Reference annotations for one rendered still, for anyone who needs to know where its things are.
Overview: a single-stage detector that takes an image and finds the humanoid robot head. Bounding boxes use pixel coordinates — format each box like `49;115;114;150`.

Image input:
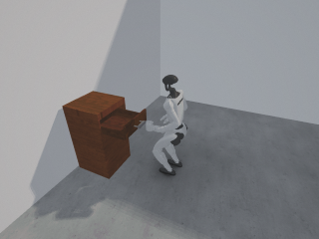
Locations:
162;75;180;99

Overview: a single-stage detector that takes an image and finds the cabinet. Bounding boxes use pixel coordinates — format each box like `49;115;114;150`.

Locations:
62;91;131;179

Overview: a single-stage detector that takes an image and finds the left robot forearm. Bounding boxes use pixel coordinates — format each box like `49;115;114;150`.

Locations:
154;121;178;133

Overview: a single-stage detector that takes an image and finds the robot torso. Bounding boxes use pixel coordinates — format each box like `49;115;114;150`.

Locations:
166;94;187;139

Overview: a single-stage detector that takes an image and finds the robot left upper arm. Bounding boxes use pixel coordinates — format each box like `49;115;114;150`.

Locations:
163;99;180;127

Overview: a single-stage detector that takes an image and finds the left robot hand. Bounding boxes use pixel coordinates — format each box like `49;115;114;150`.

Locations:
146;120;154;131

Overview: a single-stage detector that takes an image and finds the robot right upper arm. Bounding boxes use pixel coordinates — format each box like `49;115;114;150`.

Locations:
176;90;188;111

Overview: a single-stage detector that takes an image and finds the right robot hand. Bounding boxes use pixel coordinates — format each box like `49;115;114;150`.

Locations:
160;115;168;123

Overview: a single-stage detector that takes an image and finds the drawer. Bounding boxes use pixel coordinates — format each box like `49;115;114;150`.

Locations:
100;108;147;140

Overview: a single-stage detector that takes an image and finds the handle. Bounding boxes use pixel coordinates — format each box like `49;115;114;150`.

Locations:
134;120;146;128

